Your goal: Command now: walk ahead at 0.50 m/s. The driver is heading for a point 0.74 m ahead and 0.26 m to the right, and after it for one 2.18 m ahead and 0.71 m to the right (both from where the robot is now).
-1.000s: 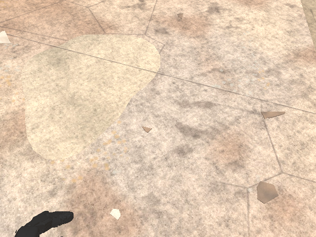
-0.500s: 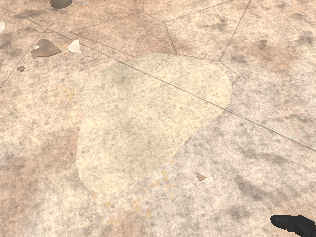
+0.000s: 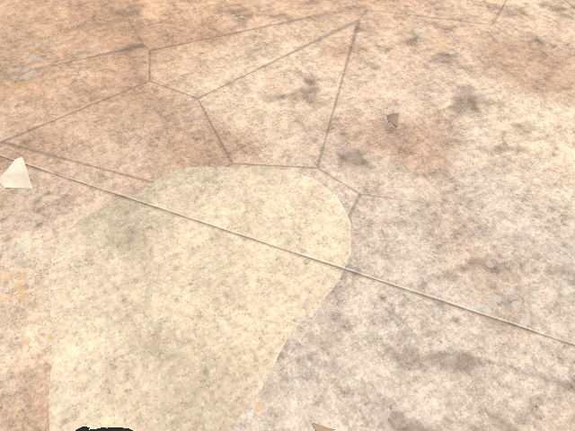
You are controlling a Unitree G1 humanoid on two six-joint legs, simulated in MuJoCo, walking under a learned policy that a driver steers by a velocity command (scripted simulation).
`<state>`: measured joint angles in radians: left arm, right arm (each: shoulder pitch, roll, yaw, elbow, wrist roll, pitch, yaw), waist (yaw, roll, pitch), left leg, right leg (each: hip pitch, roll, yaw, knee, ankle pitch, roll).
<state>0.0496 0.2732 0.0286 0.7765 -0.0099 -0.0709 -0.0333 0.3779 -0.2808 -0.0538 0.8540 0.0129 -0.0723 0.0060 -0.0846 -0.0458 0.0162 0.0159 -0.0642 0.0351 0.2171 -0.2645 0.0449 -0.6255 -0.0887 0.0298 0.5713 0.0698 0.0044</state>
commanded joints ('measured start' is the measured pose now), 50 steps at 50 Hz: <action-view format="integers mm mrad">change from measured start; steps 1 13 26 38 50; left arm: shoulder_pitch -115 149 325 332 223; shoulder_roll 84 104 175 97 114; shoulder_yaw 16 38 58 66 88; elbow -99 -4 110 25 -70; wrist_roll -3 20 -7 -9 5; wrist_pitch -22 -24 12 123 139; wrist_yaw -16 2 42 82 27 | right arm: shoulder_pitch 26 -59 -394 -336 -354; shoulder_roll -178 -94 -64 -105 -170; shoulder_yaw -44 -20 -5 -23 -53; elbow -17 -61 -164 -119 -52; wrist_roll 7 1 -16 -48 10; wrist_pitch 6 -7 -30 24 74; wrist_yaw -11 -10 24 -18 -35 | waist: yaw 16 79 145 128 134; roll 103 -49 -20 211 140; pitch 54 -45 32 -92 -95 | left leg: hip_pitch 23 -618 -559 -331 -231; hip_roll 316 203 109 356 384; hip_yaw -142 -106 -68 -139 43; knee -11 893 281 23 146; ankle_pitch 342 -19 355 271 149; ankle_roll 141 -26 -45 182 92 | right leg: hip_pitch -11 483 579 144 374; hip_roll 16 -140 -107 12 49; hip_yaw -5 237 76 -5 -108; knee -57 -399 -313 585 0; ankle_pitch -60 -166 165 -532 -293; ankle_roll -32 -237 -172 66 -43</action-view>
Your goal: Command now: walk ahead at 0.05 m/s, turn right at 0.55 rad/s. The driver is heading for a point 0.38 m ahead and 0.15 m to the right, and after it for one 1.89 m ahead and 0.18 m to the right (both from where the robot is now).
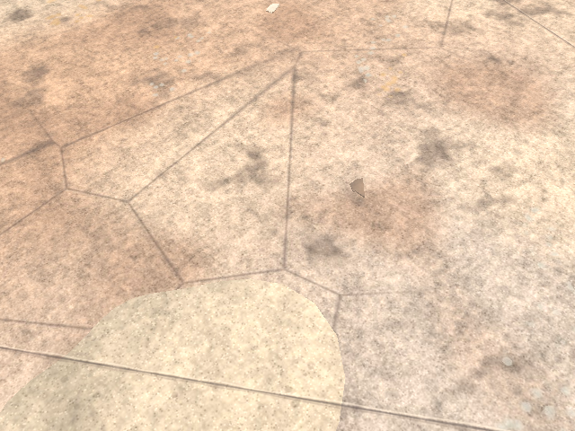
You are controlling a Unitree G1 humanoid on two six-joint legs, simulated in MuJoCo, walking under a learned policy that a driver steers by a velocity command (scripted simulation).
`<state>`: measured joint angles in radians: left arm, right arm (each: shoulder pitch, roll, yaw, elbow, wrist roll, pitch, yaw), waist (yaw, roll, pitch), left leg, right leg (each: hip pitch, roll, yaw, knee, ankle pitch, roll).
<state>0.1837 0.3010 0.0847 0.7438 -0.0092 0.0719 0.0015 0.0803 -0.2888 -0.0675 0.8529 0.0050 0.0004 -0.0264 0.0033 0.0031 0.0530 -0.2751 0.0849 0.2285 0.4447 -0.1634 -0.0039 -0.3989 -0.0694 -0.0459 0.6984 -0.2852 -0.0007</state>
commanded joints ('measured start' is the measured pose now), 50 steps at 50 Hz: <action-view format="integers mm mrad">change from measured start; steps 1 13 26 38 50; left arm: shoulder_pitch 119 14 -6 -71 173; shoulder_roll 117 171 122 97 141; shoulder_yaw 45 40 29 13 20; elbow -30 -109 -174 -190 -114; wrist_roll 12 0 -13 -10 2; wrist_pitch -6 -62 -37 -21 -127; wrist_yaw -1 45 36 4 -11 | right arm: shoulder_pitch -10 -75 57 16 -69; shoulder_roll -129 -85 -260 -205 -170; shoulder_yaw -33 -37 -69 -50 -39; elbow -28 -58 -35 -81 -138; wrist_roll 18 -2 -46 -11 29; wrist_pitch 8 -4 -20 13 -83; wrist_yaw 1 -12 17 -10 57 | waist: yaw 48 6 22 -52 49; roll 25 -126 297 173 -152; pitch -117 -159 -129 -102 0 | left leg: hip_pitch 15 -316 199 238 -594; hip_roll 183 -85 309 205 25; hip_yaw -109 -300 -730 -288 -279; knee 29 458 -161 -137 663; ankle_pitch -32 -171 325 336 -244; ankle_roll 77 -72 245 222 34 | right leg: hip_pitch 212 319 -174 -98 455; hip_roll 32 -131 218 27 -238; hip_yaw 18 366 198 44 556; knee -229 -349 171 152 -518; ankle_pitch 153 409 -366 -104 -249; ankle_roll -75 -221 -17 91 -275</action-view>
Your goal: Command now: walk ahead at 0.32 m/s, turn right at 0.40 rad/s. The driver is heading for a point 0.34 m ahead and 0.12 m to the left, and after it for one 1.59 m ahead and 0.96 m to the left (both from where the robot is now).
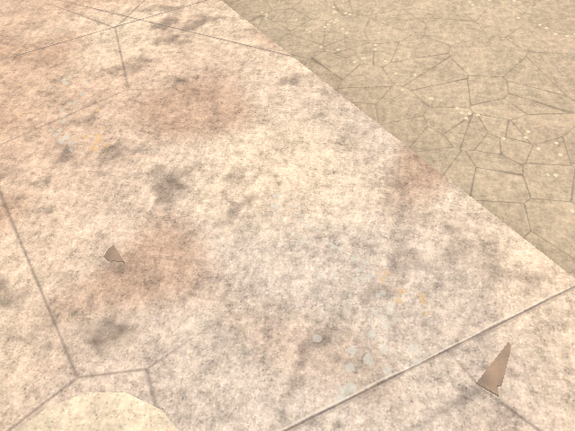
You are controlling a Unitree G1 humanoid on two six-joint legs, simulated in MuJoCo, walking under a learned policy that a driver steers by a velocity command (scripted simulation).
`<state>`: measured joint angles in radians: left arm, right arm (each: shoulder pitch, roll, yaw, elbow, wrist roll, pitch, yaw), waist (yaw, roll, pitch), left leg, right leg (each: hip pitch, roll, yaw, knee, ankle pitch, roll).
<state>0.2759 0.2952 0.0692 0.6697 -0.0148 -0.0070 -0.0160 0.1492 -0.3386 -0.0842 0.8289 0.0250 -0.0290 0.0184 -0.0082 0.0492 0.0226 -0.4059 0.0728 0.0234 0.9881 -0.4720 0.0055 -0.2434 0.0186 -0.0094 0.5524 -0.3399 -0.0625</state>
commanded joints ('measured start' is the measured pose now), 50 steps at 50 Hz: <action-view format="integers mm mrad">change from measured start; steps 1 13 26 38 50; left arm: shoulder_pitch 48 143 -39 -229 5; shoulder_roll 133 154 139 74 89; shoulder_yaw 27 29 -5 -20 10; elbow -43 37 -58 -120 -51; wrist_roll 3 17 -4 8 35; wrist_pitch -48 -68 -143 -115 -101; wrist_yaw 13 32 19 16 21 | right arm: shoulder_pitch -126 -246 112 169 98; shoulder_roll -121 -17 -111 -133 -79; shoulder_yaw -23 31 -16 -26 -9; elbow -97 -125 -117 -126 -220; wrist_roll -11 5 -6 9 0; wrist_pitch -58 -59 -47 -24 -12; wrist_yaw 12 51 14 -28 -15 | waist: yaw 47 98 -57 -66 53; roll -189 -128 -75 27 -165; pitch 42 123 -98 -22 -30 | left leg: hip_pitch -434 -291 446 103 -322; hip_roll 45 -11 154 11 7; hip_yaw -70 8 -537 -312 -156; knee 59 -394 -735 -714 251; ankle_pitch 146 572 169 323 164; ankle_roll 15 -4 307 211 -4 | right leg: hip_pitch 279 243 -489 -199 187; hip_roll -287 -237 -91 -37 -289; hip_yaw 442 54 126 69 323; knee -378 -469 717 8 -301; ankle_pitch -93 295 -30 429 130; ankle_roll -183 -117 48 152 -88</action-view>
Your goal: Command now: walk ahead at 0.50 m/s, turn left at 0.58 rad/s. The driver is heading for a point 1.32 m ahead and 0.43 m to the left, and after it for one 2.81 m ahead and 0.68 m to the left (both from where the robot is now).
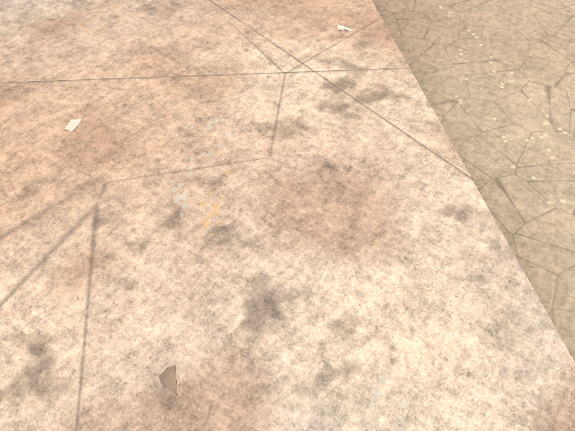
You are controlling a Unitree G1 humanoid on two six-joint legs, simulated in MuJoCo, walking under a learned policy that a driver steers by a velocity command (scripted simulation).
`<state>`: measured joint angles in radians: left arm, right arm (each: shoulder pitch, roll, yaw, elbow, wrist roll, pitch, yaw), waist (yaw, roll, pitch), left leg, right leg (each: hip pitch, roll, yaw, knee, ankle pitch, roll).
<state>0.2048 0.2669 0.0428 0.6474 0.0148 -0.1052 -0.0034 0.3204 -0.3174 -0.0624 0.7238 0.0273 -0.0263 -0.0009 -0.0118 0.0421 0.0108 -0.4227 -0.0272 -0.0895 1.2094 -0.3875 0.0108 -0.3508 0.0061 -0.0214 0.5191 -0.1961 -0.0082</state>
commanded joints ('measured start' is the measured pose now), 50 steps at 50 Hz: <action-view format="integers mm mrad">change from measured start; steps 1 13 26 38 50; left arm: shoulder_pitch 70 111 26 -249 52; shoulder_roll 109 205 189 112 110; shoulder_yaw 36 72 45 16 32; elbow -20 93 4 -60 38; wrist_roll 2 -26 -4 -19 -2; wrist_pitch -6 13 -27 -16 -3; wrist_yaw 9 19 12 -20 -20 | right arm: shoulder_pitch -67 -321 -110 44 -69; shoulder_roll -83 -6 -103 -132 -89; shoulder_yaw -29 -1 -41 -48 -19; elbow -116 -187 -157 -52 -91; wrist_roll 4 -2 -22 1 -19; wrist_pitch -8 -8 -34 -18 -39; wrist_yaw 8 59 29 -17 -6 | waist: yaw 48 95 22 -69 40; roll -173 -101 -13 42 -110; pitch -11 71 -68 -1 -7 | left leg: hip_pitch -284 -242 334 221 -279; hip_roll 114 103 208 138 96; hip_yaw -28 102 -341 -239 -37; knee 4 -517 -956 -904 -37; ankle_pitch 91 386 321 284 58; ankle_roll -12 8 291 205 14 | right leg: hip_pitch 271 348 -310 -147 298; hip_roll -261 -272 -131 -25 -250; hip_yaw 281 -86 122 91 424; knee -292 -346 644 14 -287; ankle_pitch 22 293 -120 298 -22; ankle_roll -143 -129 26 68 -205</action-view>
